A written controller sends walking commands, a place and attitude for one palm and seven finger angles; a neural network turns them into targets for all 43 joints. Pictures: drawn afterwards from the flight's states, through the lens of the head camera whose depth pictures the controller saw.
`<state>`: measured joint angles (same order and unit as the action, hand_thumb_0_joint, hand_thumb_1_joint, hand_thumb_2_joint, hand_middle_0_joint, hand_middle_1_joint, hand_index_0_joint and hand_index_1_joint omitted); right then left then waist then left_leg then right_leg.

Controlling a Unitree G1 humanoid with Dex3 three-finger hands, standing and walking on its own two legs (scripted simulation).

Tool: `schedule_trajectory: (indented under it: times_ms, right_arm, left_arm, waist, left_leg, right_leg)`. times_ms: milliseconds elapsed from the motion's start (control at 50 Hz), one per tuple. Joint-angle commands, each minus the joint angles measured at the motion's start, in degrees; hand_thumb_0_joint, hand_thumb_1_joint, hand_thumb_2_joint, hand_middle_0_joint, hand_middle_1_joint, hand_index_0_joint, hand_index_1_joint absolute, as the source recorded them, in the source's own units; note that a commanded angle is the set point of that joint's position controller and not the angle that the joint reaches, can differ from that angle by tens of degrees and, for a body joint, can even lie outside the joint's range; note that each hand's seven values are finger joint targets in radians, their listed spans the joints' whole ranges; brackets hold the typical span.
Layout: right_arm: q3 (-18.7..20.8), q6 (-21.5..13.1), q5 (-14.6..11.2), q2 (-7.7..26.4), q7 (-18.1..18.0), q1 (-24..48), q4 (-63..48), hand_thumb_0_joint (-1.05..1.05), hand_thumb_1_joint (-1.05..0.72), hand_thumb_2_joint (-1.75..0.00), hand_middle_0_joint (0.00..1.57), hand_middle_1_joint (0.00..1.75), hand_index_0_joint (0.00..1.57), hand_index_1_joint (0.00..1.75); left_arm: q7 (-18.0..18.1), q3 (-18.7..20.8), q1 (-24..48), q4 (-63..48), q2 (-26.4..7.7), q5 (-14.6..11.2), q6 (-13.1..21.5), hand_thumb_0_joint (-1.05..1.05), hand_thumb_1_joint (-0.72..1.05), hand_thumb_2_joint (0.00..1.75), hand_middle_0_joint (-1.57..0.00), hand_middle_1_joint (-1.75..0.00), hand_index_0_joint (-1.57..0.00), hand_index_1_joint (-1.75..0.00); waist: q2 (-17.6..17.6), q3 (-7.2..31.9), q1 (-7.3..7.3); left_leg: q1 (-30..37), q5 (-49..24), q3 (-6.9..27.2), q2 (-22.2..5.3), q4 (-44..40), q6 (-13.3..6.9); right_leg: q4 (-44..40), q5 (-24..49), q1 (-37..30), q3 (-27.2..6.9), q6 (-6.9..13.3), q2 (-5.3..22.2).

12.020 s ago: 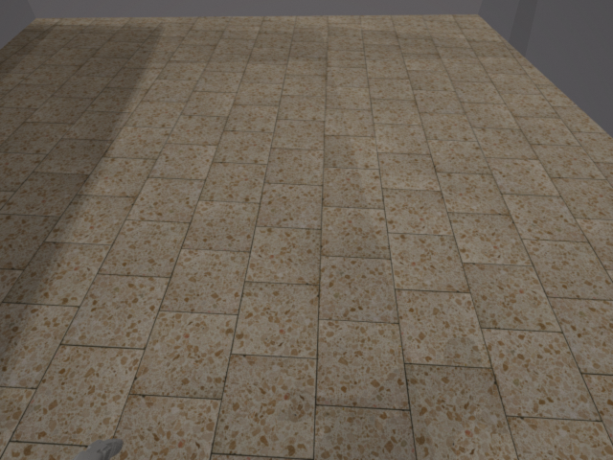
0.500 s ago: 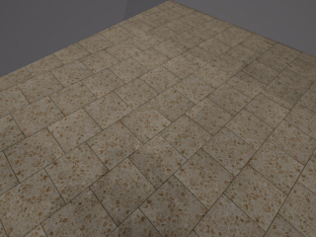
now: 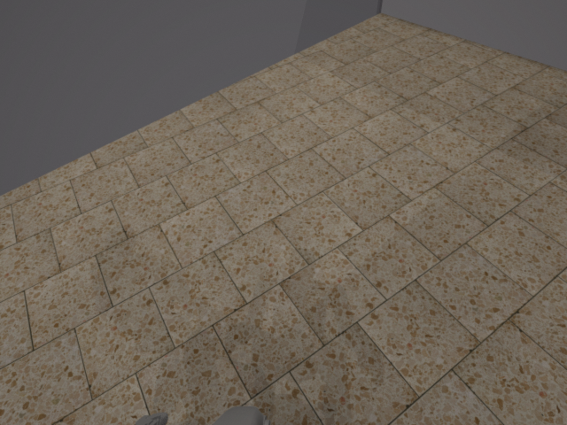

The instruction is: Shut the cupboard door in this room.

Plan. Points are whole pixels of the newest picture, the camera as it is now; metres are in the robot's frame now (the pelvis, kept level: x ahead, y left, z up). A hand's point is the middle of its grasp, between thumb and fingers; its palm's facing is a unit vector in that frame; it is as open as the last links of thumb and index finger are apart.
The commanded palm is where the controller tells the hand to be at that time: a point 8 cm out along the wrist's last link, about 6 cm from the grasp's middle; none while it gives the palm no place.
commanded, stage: turn or walk to find it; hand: left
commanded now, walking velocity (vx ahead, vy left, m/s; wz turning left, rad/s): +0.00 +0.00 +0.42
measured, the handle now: out of the picture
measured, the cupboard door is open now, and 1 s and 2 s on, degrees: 77 77 77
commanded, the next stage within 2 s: none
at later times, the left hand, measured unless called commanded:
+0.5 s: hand out of the picture -0.04 +0.27 -0.18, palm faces +0.25 -0.94 -0.24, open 7.4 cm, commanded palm none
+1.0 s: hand out of the picture -0.03 +0.20 -0.14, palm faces +0.41 -0.87 -0.27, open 7.4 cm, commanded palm none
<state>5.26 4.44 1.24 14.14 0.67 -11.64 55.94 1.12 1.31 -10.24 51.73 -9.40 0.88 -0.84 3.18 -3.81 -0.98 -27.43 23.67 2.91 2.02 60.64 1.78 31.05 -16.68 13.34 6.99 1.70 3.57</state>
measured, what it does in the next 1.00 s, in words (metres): steps on the spot, turning left: left foot, then right foot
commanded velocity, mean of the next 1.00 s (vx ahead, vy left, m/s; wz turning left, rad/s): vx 0.00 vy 0.00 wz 0.42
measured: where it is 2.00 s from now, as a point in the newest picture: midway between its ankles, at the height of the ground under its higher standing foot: outside the picture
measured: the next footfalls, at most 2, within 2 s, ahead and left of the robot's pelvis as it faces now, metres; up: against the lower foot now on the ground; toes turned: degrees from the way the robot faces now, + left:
left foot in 0.34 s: -0.01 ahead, +0.15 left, +0.00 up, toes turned +13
right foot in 0.78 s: +0.04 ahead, -0.08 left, +0.00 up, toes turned +15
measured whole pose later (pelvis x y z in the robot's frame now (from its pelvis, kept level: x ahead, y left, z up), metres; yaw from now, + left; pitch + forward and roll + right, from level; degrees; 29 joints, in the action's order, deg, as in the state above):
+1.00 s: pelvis -0.04 -0.01 +0.00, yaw +25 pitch -1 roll +2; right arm 5.4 4.5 1.2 14.6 0.7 -13.4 57.0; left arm 1.3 1.2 -10.6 52.4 -9.0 1.0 -0.7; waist 2.6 -4.2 -1.7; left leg -27.5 22.1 1.8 -0.6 65.2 3.5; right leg 29.1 -15.9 12.1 9.2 1.5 4.8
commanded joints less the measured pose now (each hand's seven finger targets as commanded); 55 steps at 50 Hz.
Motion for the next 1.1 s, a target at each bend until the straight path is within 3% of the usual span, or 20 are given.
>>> schedule_trajectory:
  times_ms: [0,180,260,280,300,320,340,360,400,460,620,720,740,760,780,800,840,860,920,1080]
  right_arm:
    - [0.5,-1.1,0.1,3.5,0.5,-1.4,-3.1,0.00,-0.90,-0.90,0.20,0.30,0.20,0.30]
    - [-1.2,-2.2,-0.8,2.1,0.1,5.2,-4.3,0.00,-0.90,-0.90,0.20,0.30,0.20,0.30]
    - [-1.3,-2.9,-0.9,2.7,-0.2,0.5,-3.2,0.00,-0.90,-0.90,0.20,0.30,0.20,0.30]
    - [-0.9,-3.4,-0.7,4.6,-0.1,-1.4,-2.8,0.00,-0.90,-0.90,0.20,0.30,0.20,0.30]
    - [0.3,-4.0,-0.2,9.9,-0.3,-2.3,-3.3,0.00,-0.90,-0.90,0.20,0.30,0.20,0.30]
    - [1.1,-3.5,-0.2,13.8,-0.5,-4.5,-3.2,0.00,-0.90,-0.90,0.20,0.30,0.20,0.30]
    - [1.1,-3.7,-0.1,12.8,-1.1,-5.6,-1.9,0.00,-0.90,-0.90,0.20,0.30,0.20,0.30]
    - [0.7,-3.5,0.0,11.6,-1.5,-3.3,-2.3,0.00,-0.90,-0.90,0.20,0.30,0.20,0.30]
    - [-0.3,-3.8,0.1,9.0,-1.8,2.1,-3.7,0.00,-0.90,-0.90,0.20,0.30,0.20,0.30]
    - [-0.5,-4.3,-0.3,8.6,-1.8,1.4,-3.6,0.00,-0.90,-0.90,0.20,0.30,0.20,0.30]
    - [0.6,-3.6,0.2,9.0,-1.5,-1.1,-3.9,0.00,-0.90,-0.90,0.20,0.30,0.20,0.30]
    - [0.9,-3.2,-0.1,8.4,-1.2,1.1,-4.9,0.00,-0.90,-0.90,0.20,0.30,0.20,0.30]
    - [0.8,-3.3,-0.6,6.5,-0.9,0.7,-5.1,0.00,-0.90,-0.90,0.20,0.30,0.20,0.30]
    - [0.2,-3.4,-1.0,3.1,-0.5,-0.2,-6.1,0.00,-0.90,-0.90,0.20,0.30,0.20,0.30]
    - [0.4,-2.9,-0.4,3.6,-0.7,1.1,-7.0,0.00,-0.90,-0.90,0.20,0.30,0.20,0.30]
    - [0.8,-1.9,0.1,5.1,-0.7,1.7,-6.3,0.00,-0.90,-0.90,0.20,0.30,0.20,0.30]
    - [1.0,-1.4,0.1,4.3,-0.1,-0.3,-4.0,0.00,-0.90,-0.90,0.20,0.30,0.20,0.30]
    - [0.8,-1.3,0.1,3.7,0.2,-2.1,-3.2,0.00,-0.90,-0.90,0.20,0.30,0.20,0.30]
    - [0.5,-1.1,0.0,3.4,0.3,-2.0,-2.8,0.00,-0.90,-0.90,0.20,0.30,0.20,0.30]
    - [-1.1,-1.9,-0.7,2.1,0.1,4.6,-3.8,0.00,-0.90,-0.90,0.20,0.30,0.20,0.30]
  left_arm:
    - [0.9,3.1,0.6,-3.5,-10.4,0.4,1.7,0.00,0.90,0.90,-0.20,-0.30,-0.20,-0.30]
    - [0.7,4.3,-7.3,0.5,-14.5,1.0,1.1,0.00,0.90,0.90,-0.20,-0.30,-0.20,-0.30]
    - [0.5,4.5,-4.6,1.2,-14.7,0.5,0.5,0.00,0.90,0.90,-0.20,-0.30,-0.20,-0.30]
    - [0.3,4.3,-4.6,0.7,-13.7,0.0,0.1,0.00,0.90,0.90,-0.20,-0.30,-0.20,-0.30]
    - [0.0,4.0,-5.8,-0.6,-10.6,-0.4,-0.3,0.00,0.90,0.90,-0.20,-0.30,-0.20,-0.30]
    - [-0.2,2.7,-2.9,-2.7,-8.1,-0.1,-0.6,0.00,0.90,0.90,-0.20,-0.30,-0.20,-0.30]
    - [0.3,2.7,0.9,-2.7,-8.9,0.3,-1.4,0.00,0.90,0.90,-0.20,-0.30,-0.20,-0.30]
    - [0.2,3.1,3.1,-2.5,-9.2,0.0,-1.6,0.00,0.90,0.90,-0.20,-0.30,-0.20,-0.30]
    - [-0.6,3.2,-0.1,-0.4,-9.2,0.2,-1.3,0.00,0.90,0.90,-0.20,-0.30,-0.20,-0.30]
    - [-0.7,3.1,-1.5,0.6,-9.2,0.0,-1.0,0.00,0.90,0.90,-0.20,-0.30,-0.20,-0.30]
    - [-0.1,2.5,2.8,-2.2,-7.8,-0.4,-0.8,0.00,0.90,0.90,-0.20,-0.30,-0.20,-0.30]
    - [0.2,2.8,-3.5,-1.2,-8.4,-0.6,0.3,0.00,0.90,0.90,-0.20,-0.30,-0.20,-0.30]
    - [0.4,3.1,-5.4,-1.0,-10.5,-0.2,0.9,0.00,0.90,0.90,-0.20,-0.30,-0.20,-0.30]
    - [0.9,4.1,-6.4,-1.0,-15.3,0.6,1.4,0.00,0.90,0.90,-0.20,-0.30,-0.20,-0.30]
    - [0.9,4.3,-6.0,-1.8,-17.0,0.5,1.3,0.00,0.90,0.90,-0.20,-0.30,-0.20,-0.30]
    - [1.1,4.6,-3.7,-2.6,-15.5,0.1,1.3,0.00,0.90,0.90,-0.20,-0.30,-0.20,-0.30]
    - [0.9,3.6,2.0,-3.7,-12.0,0.1,1.2,0.00,0.90,0.90,-0.20,-0.30,-0.20,-0.30]
    - [0.9,3.2,3.3,-4.1,-10.7,0.1,1.2,0.00,0.90,0.90,-0.20,-0.30,-0.20,-0.30]
    - [0.8,3.0,0.0,-3.2,-10.6,0.3,1.7,0.00,0.90,0.90,-0.20,-0.30,-0.20,-0.30]
    - [0.7,4.0,-7.0,0.2,-14.0,0.9,1.2,0.00,0.90,0.90,-0.20,-0.30,-0.20,-0.30]
  waist:
    - [-12.0,2.0,0.02]
    - [-14.8,5.3,4.48]
    - [-13.6,6.9,1.21]
    - [-8.9,7.7,-0.04]
    - [5.4,8.7,-0.53]
    - [13.5,7.0,-2.02]
    - [12.7,6.9,-3.43]
    - [11.3,3.7,-2.45]
    - [6.4,2.7,0.51]
    - [5.2,5.0,0.74]
    - [6.3,5.5,-1.08]
    - [4.6,7.8,2.23]
    - [-0.2,8.9,2.88]
    - [-13.6,9.2,3.20]
    - [-18.4,6.8,3.85]
    - [-18.6,4.0,3.45]
    - [-10.3,0.5,0.07]
    - [-9.8,0.9,-0.96]
    - [-13.2,2.1,0.38]
    - [-14.7,4.7,4.11]
  left_leg:
    - [-3.3,-3.1,-0.5,-3.2,7.8,1.6]
    - [3.3,4.4,-6.0,-3.3,-15.3,1.6]
    - [13.9,-6.0,-7.9,-3.0,-31.5,0.4]
    - [20.8,-13.0,-6.1,-4.8,-37.9,-0.5]
    - [27.9,-22.7,9.3,-16.4,-41.4,-5.3]
    - [26.8,-35.8,17.5,-25.7,-42.9,-11.7]
    - [22.8,-32.3,16.8,-24.5,-43.5,-12.7]
    - [19.0,-28.0,15.8,-22.3,-43.8,-12.4]
    - [18.9,-28.8,9.9,-17.4,-42.8,-10.8]
    - [22.1,-35.6,6.8,-15.2,-41.7,-10.2]
    - [21.1,-36.1,13.1,-15.3,-39.8,-11.7]
    - [12.9,-30.8,14.2,-11.3,-34.4,-8.4]
    - [7.9,-23.3,11.8,-8.3,-30.5,-5.5]
    - [-3.0,-6.9,3.7,-1.1,-20.2,-1.6]
    - [-4.6,9.7,0.9,1.1,-8.5,-0.2]
    - [-4.0,9.0,3.6,-1.1,0.2,-0.6]
    - [-4.5,1.7,2.3,-2.4,8.1,-0.1]
    - [-4.1,-0.7,1.4,-2.9,8.9,0.4]
    - [-3.5,-2.3,-0.5,-3.3,7.5,1.9]
    - [1.7,3.8,-5.5,-3.6,-11.7,2.0]
  right_leg:
    - [-14.3,11.6,-1.9,-8.3,4.3,13.8]
    - [-8.6,27.7,-10.0,-6.5,6.9,17.1]
    - [-2.6,23.5,-5.8,-2.3,2.8,15.9]
    - [2.5,18.0,-0.2,0.1,0.0,14.2]
    - [12.7,1.7,12.0,3.4,-4.1,7.7]
    - [22.1,-19.8,18.8,1.8,-5.8,3.8]
    - [27.6,-18.9,17.9,-3.2,-5.5,3.9]
    - [30.8,-15.8,18.7,-4.8,-5.4,3.8]
    - [32.3,-8.9,18.4,-5.2,-5.8,3.3]
    - [30.9,-6.3,17.4,-5.2,-6.5,2.7]
    - [17.1,-9.5,12.0,-5.2,-6.5,0.1]
    - [-4.7,3.0,-3.7,-3.6,-5.4,-1.6]
    - [-10.9,7.0,-10.5,-6.9,-4.4,2.3]
    - [-13.6,11.4,-17.4,-19.7,0.1,15.4]
    - [-15.3,14.1,-10.1,-25.3,6.3,24.2]
    - [-17.2,7.8,-2.8,-24.7,7.9,23.3]
    - [-15.7,6.6,0.1,-15.5,6.0,16.9]
    - [-14.5,9.7,-0.4,-11.4,4.7,15.0]
    - [-13.3,16.0,-3.4,-7.5,4.4,14.1]
    - [-9.2,28.2,-10.1,-5.7,6.5,16.8]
